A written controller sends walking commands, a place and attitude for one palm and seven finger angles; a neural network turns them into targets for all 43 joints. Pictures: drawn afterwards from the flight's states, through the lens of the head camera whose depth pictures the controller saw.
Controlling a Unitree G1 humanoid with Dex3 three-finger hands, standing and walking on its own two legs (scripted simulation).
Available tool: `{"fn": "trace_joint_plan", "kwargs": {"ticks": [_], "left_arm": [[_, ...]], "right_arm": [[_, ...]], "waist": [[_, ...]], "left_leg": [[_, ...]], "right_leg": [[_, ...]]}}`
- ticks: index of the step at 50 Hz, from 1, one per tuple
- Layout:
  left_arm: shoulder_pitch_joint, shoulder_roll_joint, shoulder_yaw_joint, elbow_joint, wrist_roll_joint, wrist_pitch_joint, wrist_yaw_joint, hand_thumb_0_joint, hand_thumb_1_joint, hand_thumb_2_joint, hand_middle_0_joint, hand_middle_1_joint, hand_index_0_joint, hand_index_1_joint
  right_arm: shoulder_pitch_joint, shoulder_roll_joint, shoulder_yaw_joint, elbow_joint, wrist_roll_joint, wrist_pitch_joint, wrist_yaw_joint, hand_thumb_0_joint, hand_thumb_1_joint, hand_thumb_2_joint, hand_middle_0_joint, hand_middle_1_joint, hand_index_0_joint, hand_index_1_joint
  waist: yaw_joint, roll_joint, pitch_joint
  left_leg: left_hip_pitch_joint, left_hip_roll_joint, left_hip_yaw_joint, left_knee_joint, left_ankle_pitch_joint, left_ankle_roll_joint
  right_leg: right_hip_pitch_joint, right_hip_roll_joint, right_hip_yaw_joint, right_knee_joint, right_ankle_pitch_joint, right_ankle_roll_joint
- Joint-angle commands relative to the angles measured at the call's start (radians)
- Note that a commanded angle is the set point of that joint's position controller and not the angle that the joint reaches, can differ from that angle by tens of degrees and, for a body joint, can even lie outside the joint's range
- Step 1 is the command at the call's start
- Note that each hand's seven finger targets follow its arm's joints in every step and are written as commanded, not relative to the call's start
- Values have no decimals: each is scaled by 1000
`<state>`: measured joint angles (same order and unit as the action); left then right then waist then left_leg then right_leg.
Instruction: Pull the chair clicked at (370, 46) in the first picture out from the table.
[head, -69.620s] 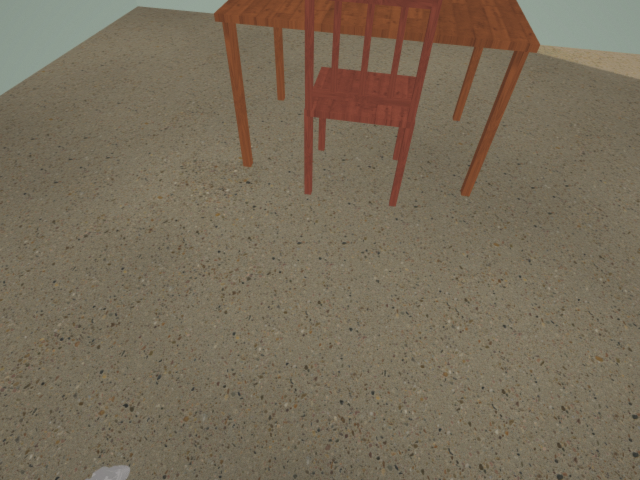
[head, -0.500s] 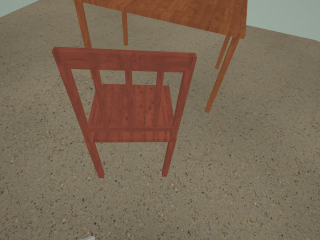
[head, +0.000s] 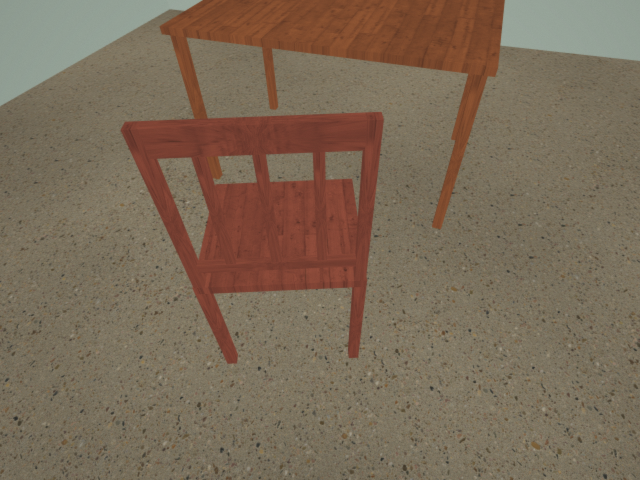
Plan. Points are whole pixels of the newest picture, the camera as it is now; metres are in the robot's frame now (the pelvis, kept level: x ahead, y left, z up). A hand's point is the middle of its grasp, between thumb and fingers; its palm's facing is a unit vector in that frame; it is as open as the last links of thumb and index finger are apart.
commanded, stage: let the arm hang, fingers relaxed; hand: left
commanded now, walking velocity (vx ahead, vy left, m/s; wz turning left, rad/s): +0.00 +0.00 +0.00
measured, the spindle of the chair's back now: (268, 212) +0.63 +0.15 -0.09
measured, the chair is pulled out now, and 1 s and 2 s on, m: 0.64 0.64 0.64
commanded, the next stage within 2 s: look to check the result in 0.28 s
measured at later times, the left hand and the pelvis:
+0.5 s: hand out of the picture -0.03 +0.14 -0.18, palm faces +0.04 -0.99 -0.16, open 7.3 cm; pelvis -0.01 -0.01 +0.00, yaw +0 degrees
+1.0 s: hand out of the picture -0.02 +0.13 -0.17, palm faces +0.05 -0.99 -0.16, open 7.3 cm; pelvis +0.00 -0.02 +0.00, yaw +0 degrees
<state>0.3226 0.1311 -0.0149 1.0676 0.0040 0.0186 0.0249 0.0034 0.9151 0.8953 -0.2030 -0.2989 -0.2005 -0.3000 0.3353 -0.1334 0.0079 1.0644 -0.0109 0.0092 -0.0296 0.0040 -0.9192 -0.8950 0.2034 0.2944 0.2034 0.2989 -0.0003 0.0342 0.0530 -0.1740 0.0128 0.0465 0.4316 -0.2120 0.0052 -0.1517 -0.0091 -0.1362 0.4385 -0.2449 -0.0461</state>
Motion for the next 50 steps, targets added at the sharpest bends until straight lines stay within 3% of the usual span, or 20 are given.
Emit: {"fn": "trace_joint_plan", "kwargs": {"ticks": [1,10,19,22,27,38,41,47,50], "left_arm": [[58,100,17,-22,0,-20,12,0,900,900,-200,-300,-200,-300],[83,73,18,6,0,-25,16,0,900,900,-200,-300,-200,-300],[90,58,19,18,1,-23,17,0,900,900,-200,-300,-200,-300],[91,58,21,16,0,-25,17,0,900,900,-200,-300,-200,-300],[90,55,22,14,0,-25,17,0,900,900,-200,-300,-200,-300],[93,47,21,14,-1,-26,16,0,900,900,-200,-300,-200,-300],[87,46,22,12,0,-23,15,0,900,900,-200,-300,-200,-300],[91,46,23,10,0,-26,16,0,900,900,-200,-300,-200,-300],[91,46,22,11,1,-25,16,0,900,900,-200,-300,-200,-300]], "right_arm": [[102,-65,-16,-3,-3,-13,-5,0,-900,-900,200,300,200,300],[134,-38,-14,21,-4,-16,-11,0,-900,-900,200,300,200,300],[158,-15,-15,37,-4,-10,-12,0,-900,-900,200,300,200,300],[170,-10,-14,43,-5,-14,-13,0,-900,-900,200,300,200,300],[169,-9,-13,44,-3,-17,-15,0,-900,-900,200,300,200,300],[160,-12,-12,45,-2,-23,-19,0,-900,-900,200,300,200,300],[157,-11,-12,42,-3,-21,-19,0,-900,-900,200,300,200,300],[148,-15,-13,38,-2,-22,-19,0,-900,-900,200,300,200,300],[143,-15,-12,37,-3,-18,-18,0,-900,-900,200,300,200,300]], "waist": [[-9,-41,77],[-8,-10,69],[-7,-44,111],[-9,-19,78],[-6,-36,78],[-7,-11,57],[-7,-9,86],[-8,-20,54],[-8,-30,82]], "left_leg": [[-41,69,-86,-80,-9,39],[-44,72,-81,-74,0,36],[-57,66,-70,-55,-23,33],[-53,68,-73,-57,-8,34],[-65,73,-78,-60,8,33],[-47,83,-86,-71,52,36],[-62,83,-91,-82,25,38],[-35,82,-84,-72,53,36],[-45,80,-84,-72,30,36]], "right_leg": [[-81,-117,152,-150,-46,-24],[-78,-114,159,-152,-34,-33],[-117,-117,162,-177,-92,-38],[-91,-117,166,-165,-65,-38],[-75,-113,158,-155,-33,-36],[-59,-107,147,-131,30,-34],[-76,-104,146,-134,6,-34],[-61,-109,150,-134,33,-33],[-79,-109,150,-144,4,-33]]}}
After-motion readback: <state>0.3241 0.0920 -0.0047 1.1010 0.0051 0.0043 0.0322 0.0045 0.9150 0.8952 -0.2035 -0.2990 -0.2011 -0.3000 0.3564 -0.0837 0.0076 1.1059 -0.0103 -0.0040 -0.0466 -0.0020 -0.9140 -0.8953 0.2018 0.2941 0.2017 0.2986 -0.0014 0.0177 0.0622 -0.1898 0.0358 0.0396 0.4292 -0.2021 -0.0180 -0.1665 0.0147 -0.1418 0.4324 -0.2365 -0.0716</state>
